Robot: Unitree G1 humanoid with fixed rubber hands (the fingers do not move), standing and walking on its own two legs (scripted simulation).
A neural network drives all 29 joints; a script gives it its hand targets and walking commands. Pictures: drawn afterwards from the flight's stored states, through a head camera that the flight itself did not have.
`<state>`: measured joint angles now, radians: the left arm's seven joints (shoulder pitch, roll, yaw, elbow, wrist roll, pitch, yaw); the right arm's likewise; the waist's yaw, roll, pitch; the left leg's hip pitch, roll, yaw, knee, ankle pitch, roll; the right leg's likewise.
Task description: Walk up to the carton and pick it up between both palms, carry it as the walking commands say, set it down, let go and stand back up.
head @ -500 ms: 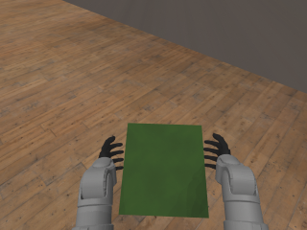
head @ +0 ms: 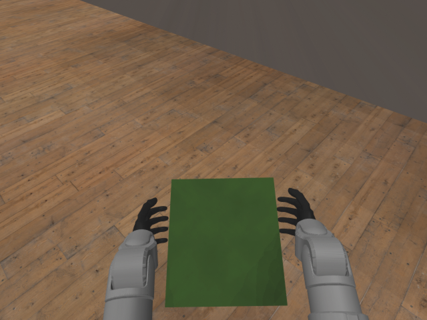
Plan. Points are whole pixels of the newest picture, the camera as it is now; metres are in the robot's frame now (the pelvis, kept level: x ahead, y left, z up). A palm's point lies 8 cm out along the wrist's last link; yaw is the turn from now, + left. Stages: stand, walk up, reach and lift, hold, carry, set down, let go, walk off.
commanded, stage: hold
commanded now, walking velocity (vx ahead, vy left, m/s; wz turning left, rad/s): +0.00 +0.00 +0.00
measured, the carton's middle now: (223, 241) +0.31 +0.02 -0.06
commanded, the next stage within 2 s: set down in 0.82 s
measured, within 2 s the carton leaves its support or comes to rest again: neither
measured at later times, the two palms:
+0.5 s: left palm (114, 232) +0.26 +0.22 +0.06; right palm (278, 218) +0.28 -0.07 +0.08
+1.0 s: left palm (132, 236) +0.26 +0.19 +0.04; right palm (294, 223) +0.28 -0.11 +0.06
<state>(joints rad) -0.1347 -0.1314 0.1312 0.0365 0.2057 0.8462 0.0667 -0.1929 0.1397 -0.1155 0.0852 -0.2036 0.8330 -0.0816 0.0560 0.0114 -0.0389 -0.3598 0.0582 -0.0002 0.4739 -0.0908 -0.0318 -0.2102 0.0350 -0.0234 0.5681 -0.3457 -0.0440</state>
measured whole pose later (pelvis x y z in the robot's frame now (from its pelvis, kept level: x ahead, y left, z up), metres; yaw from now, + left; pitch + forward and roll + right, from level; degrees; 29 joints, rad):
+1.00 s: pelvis -0.07 +0.02 +0.00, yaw -5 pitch -3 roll +1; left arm -0.53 -0.12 0.47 0.54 0.33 0.64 0.05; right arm -0.65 0.17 -0.44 0.74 -0.38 0.49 -0.06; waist 0.10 -0.01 0.02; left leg -0.34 0.01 -0.11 0.38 -0.10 -0.03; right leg -0.26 0.07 0.10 0.53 -0.21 -0.02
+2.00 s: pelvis +0.00 +0.05 -0.06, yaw -12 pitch +40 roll -1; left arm -0.28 -0.14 0.31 0.32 0.10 0.18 0.13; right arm -0.42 0.16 -0.18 0.47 -0.15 0.10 -0.14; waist 0.14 -0.03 -0.20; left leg -1.30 -0.05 -0.13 0.85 -0.24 -0.04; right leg -1.22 0.10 0.17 0.88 -0.34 0.05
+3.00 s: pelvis -0.11 +0.07 -0.23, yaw -15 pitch +26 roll -6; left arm -1.09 0.08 0.38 0.27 0.05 0.49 0.21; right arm -1.20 0.00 -0.28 0.41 -0.03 0.37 -0.27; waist 0.14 -0.07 0.53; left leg -1.72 -0.10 -0.21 1.65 -0.38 -0.10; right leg -1.62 0.20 0.06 1.65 -0.50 0.10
